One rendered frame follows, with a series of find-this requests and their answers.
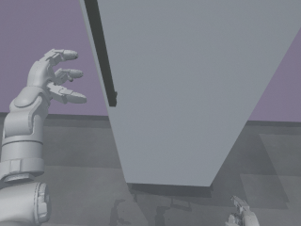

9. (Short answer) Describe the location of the left robot forearm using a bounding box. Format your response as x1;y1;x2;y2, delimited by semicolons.
0;86;51;188

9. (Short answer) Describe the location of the handle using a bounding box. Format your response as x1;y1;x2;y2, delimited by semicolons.
84;0;118;107

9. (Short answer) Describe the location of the fridge door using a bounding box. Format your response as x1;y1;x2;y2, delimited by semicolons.
80;0;301;186

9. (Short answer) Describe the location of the robot left upper arm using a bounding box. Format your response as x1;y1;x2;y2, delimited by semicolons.
0;182;52;226

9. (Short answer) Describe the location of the robot right hand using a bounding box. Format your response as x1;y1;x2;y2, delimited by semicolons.
225;195;260;226

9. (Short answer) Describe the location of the robot left hand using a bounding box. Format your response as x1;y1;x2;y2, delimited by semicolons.
26;49;87;105

